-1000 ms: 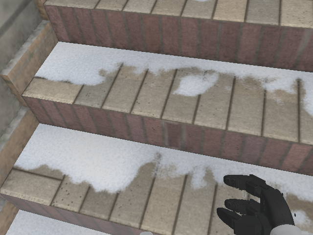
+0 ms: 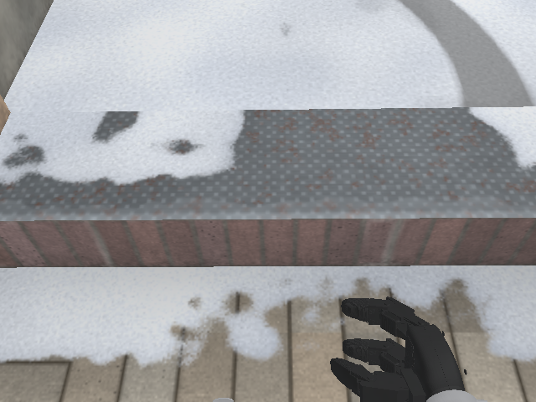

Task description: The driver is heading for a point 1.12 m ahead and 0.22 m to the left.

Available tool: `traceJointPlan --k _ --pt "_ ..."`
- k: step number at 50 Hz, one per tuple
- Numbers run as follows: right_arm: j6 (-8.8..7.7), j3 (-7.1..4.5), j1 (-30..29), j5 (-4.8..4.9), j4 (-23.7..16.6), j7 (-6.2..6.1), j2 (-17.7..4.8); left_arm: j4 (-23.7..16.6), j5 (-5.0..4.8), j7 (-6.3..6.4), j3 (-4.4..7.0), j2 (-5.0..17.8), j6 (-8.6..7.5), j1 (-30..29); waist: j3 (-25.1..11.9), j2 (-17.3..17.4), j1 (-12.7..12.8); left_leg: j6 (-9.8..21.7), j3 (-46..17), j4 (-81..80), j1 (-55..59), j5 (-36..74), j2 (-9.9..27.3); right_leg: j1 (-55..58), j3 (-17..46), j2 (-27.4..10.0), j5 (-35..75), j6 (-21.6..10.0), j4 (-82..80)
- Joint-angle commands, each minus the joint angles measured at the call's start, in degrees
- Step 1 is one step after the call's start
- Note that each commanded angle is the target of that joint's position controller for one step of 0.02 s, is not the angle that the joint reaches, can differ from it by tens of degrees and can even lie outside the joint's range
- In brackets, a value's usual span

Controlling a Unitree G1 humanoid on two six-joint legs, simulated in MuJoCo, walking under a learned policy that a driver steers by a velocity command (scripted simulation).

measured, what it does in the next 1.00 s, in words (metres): climbs, turning left: right foot 0.17 m higher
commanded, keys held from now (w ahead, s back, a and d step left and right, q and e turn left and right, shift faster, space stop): w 0.02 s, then w+q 0.98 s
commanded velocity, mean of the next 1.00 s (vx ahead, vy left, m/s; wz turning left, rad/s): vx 0.50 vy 0.00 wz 0.41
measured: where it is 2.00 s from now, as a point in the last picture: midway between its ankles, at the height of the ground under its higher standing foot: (187, 63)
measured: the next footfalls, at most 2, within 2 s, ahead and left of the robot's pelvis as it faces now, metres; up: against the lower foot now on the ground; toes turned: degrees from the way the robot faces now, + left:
right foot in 0.46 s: +0.49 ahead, -0.13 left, +0.34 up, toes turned +2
left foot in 1.02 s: +0.77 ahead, +0.22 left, +0.51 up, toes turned +29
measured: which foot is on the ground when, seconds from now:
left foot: down 0.00-0.50, up 0.52-1.00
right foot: down 0.00-0.02, up 0.04-0.44, down 0.46-1.00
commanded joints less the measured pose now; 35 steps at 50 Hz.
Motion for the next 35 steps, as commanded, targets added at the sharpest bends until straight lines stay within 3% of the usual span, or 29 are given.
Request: traceJointPlan --k 1,2,3,4,5,6,7,8,11,12,13,14,17,18,19,20,21,22,23,24,25,26,27,28,29,30,31,33,35 --pt "-0.92 -8.92 32.28 -2.16 7.47 -1.12 -19.78 -10.56 -1.35 -3.06 3.25 10.83 -3.80 -8.96 -25.02 10.12 -18.88 10.99 -32.23 -29.20 62.10 -0.92 10.68 -28.97 2.07 -1.26 51.43 1.86 50.71" --pt "1.05 -10.18 30.09 -1.32 8.67 -2.58 -21.09 -12.81 2.67 -4.24 3.58 10.68 -3.87 -11.70 -27.42 20.41 -16.98 15.43 -59.18 -50.29 58.32 -2.11 16.79 -36.10 1.53 8.16 2.49 3.75 77.54" --pt "1.11 -9.88 22.30 -0.05 9.44 -2.76 -17.61 -16.56 4.81 -4.94 2.80 5.24 -2.98 -13.52 -18.62 9.55 -11.17 13.65 -58.16 -50.13 50.48 -21.22 15.96 -45.33 5.54 3.96 3.07 2.88 88.79" --pt "0.60 -8.93 19.78 0.21 13.17 -2.81 -13.43 -18.88 5.66 -4.78 1.07 1.21 -1.90 -17.46 -6.74 1.32 -8.51 11.87 -53.49 -49.25 41.14 -28.53 14.90 -52.62 1.63 1.53 4.52 2.11 94.85" --pt "-0.55 -8.01 21.29 -0.54 16.98 -2.25 -9.27 -21.32 5.92 -4.29 -0.52 -2.10 -1.74 -18.66 -2.58 -1.12 -6.09 9.21 -47.55 -50.76 36.37 -24.04 13.78 -57.57 0.41 0.63 5.09 0.53 101.76" --pt "-1.93 -7.11 22.63 -0.78 20.45 -1.95 -5.96 -23.88 5.76 -3.47 -1.67 -5.31 -0.63 -20.19 0.52 -0.43 -3.30 7.94 -41.24 -51.36 32.63 -13.89 12.33 -60.88 0.15 -0.78 3.51 0.09 107.87" --pt "-2.69 -6.47 21.85 -1.14 23.09 -1.38 -3.93 -23.90 4.46 -2.73 -2.52 -7.01 0.86 -18.46 3.22 0.54 -0.89 6.36 -33.37 -51.60 29.83 -6.40 10.30 -63.85 0.12 -1.50 0.40 -0.03 111.36" --pt "-3.44 -6.36 23.99 -0.71 24.89 -0.51 -3.09 -24.68 4.19 -2.25 -3.53 -8.75 1.77 -17.23 3.69 1.31 0.50 4.41 -26.99 -50.95 31.15 1.13 8.30 -66.54 0.62 -3.43 1.19 -0.70 110.39" --pt "-5.38 -5.79 19.86 0.47 24.52 0.48 -5.38 -25.28 2.54 -1.50 -3.46 -4.37 3.01 -20.41 7.43 -1.25 3.00 3.03 -16.45 -54.03 20.21 7.70 4.91 -61.75 -2.93 -6.33 5.74 1.35 93.71" --pt "-6.09 -6.39 22.49 0.07 24.56 0.64 -8.29 -25.21 1.99 -0.85 -3.23 -3.77 3.13 -22.84 6.14 0.94 1.29 6.13 -18.47 -55.45 21.21 8.72 6.02 -63.36 -6.01 -5.41 4.60 1.95 100.35" --pt "-6.53 -7.35 24.86 -0.02 24.84 0.43 -11.79 -28.78 3.18 -0.42 -3.57 -4.93 2.99 -29.16 5.98 2.79 -0.98 7.50 -22.88 -57.99 27.48 10.36 7.84 -69.93 -6.85 -6.58 -1.63 2.10 104.85" --pt "-6.50 -8.04 28.49 -0.62 25.86 0.40 -14.00 -32.83 3.30 0.00 -4.68 -7.28 2.97 -36.98 6.73 4.85 -3.65 7.78 -25.61 -61.11 33.87 9.68 9.54 -79.27 -7.77 -6.67 -9.24 1.73 111.06" --pt "-4.90 -8.78 36.41 -0.38 27.27 -1.44 -12.56 -39.33 3.81 -0.96 -6.00 -7.45 2.29 -48.03 6.50 3.87 -8.08 5.32 -26.07 -64.36 44.92 -0.08 7.44 -83.77 -6.32 -10.81 -14.98 1.18 92.98" --pt "-4.22 -8.96 37.39 -0.22 26.07 -2.04 -12.74 -38.82 3.82 -2.27 -5.81 -5.40 2.51 -47.47 3.75 2.65 -9.53 7.49 -24.24 -69.60 44.65 5.68 6.51 -74.18 -11.06 -10.63 -11.41 2.35 80.67" --pt "-3.98 -9.67 39.21 0.60 25.40 -3.03 -12.78 -40.53 3.78 -3.18 -6.22 -7.33 2.80 -50.44 0.93 4.42 -11.17 7.72 -25.40 -75.05 42.84 14.79 9.16 -61.34 -10.15 -11.54 -12.56 1.45 72.04" --pt "-3.72 -9.74 36.31 0.35 23.83 -3.09 -12.97 -37.96 2.55 -3.89 -5.75 -7.22 3.42 -46.39 -1.29 2.90 -9.59 7.35 -21.14 -74.98 41.20 21.64 8.02 -50.51 -15.14 -9.13 -14.79 1.20 63.98" --pt "-3.45 -10.35 31.60 -0.22 21.67 -3.19 -14.98 -34.69 1.55 -3.52 -6.08 -10.63 3.70 -36.63 -7.40 8.18 -4.26 6.43 -16.21 -68.45 39.98 47.05 7.75 -34.38 -13.48 -5.93 -20.53 -0.20 59.53" --pt "-3.87 -11.25 32.69 0.46 20.44 -2.28 -18.33 -31.38 0.10 -2.00 -3.39 -5.15 3.94 -27.28 -16.37 8.98 -0.05 5.20 -15.13 -57.07 45.52 82.92 7.46 -22.16 -15.42 -0.38 -21.41 -0.23 57.42" --pt "-4.52 -12.38 29.96 1.54 18.88 -0.73 -21.94 -30.15 -0.39 -1.34 -1.30 0.23 3.90 -19.76 -19.93 11.28 4.37 2.72 -15.51 -45.31 50.65 91.99 7.93 -17.78 -12.94 -0.41 -17.86 -0.30 47.40" --pt "-6.03 -12.57 25.97 1.83 16.63 1.03 -21.46 -28.64 1.87 -1.00 0.81 5.73 3.63 -14.39 -23.87 9.67 7.82 1.07 -15.68 -29.62 47.52 84.03 6.57 -11.25 -3.90 -4.70 -21.57 -1.22 42.38" --pt "-6.38 -11.96 23.31 2.95 11.31 2.72 -15.52 -26.74 4.23 -0.64 2.68 11.64 3.10 -11.84 -25.19 -8.08 6.90 -2.58 -14.56 -7.48 26.85 53.16 -2.12 -3.04 27.62 -20.53 -36.92 -5.81 23.04" --pt "-6.39 -11.84 22.99 -0.63 8.80 3.33 -12.19 -27.73 2.73 -0.40 3.41 12.87 4.28 -16.91 -24.90 -16.80 4.31 -3.50 -17.07 19.55 17.75 15.67 -7.02 -7.26 52.06 -25.88 -45.73 -7.73 1.42" --pt "-5.25 -11.34 24.13 -2.56 7.48 2.87 -7.53 -26.55 2.00 -0.74 2.56 8.84 4.15 -23.76 -17.63 -9.80 -2.00 -3.33 -20.10 32.48 11.58 17.84 -2.75 -14.12 47.03 -27.45 -50.32 -6.19 1.18" --pt "-3.84 -10.46 22.40 -3.24 6.49 2.12 -6.10 -23.41 1.65 -0.66 1.30 3.90 3.77 -27.33 -7.50 -3.98 -4.95 -3.11 -15.45 35.57 8.15 22.97 -0.80 -22.43 37.15 -25.58 -46.03 -5.10 6.35" --pt "-2.97 -9.71 21.22 -2.92 6.03 1.32 -5.79 -18.98 2.06 -0.71 0.51 0.98 3.09 -25.44 0.26 -0.57 -5.80 -2.00 -14.71 38.52 3.95 23.12 -0.72 -28.47 26.06 -24.59 -38.16 -3.26 10.23" --pt "-2.31 -9.05 21.06 -2.41 5.19 1.08 -5.57 -15.08 3.40 -1.22 -0.19 -1.95 1.93 -22.85 1.66 0.89 -7.72 -1.07 -15.42 40.37 2.18 21.46 -1.11 -29.72 17.33 -22.16 -29.20 -1.33 10.38" --pt "-1.26 -8.06 22.01 -1.63 5.45 0.80 -4.23 -11.68 4.03 -1.76 -0.27 -2.69 1.03 -20.88 2.30 0.00 -8.94 -0.61 -15.72 43.60 -0.04 20.56 -1.64 -28.28 11.34 -21.44 -23.22 0.48 9.15" --pt "0.16 -6.37 19.44 -0.43 3.40 0.16 -1.02 -6.14 3.15 -2.98 -0.14 -2.66 -0.50 -15.08 5.12 -1.80 -9.93 -0.42 -17.63 46.51 -7.72 18.16 -1.13 -24.26 4.08 -20.99 -14.14 1.87 6.12" --pt "1.32 -6.99 17.37 -0.04 2.89 0.13 -4.99 -6.56 2.80 -2.88 0.11 -0.65 -1.51 -16.56 6.94 0.75 -10.25 -1.72 -18.17 38.27 -6.91 18.32 -1.06 -25.01 -2.51 -21.35 -7.75 2.18 2.15"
